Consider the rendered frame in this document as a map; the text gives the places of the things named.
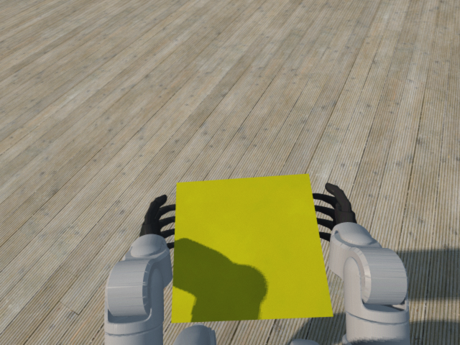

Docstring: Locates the left robot thigh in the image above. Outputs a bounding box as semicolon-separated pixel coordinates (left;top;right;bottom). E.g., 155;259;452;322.
173;325;216;345

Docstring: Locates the robot left forearm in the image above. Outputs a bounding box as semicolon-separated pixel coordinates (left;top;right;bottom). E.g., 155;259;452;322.
104;234;173;345

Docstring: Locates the left robot hand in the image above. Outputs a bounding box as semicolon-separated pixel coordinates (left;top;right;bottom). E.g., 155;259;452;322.
139;195;176;249

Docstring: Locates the carton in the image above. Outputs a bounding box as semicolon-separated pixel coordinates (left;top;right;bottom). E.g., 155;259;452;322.
171;174;333;323

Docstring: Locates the right robot hand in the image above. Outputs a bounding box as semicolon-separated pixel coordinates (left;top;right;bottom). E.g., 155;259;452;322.
312;183;357;242

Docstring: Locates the robot right forearm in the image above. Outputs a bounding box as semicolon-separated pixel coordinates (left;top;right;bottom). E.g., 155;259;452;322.
328;222;410;345

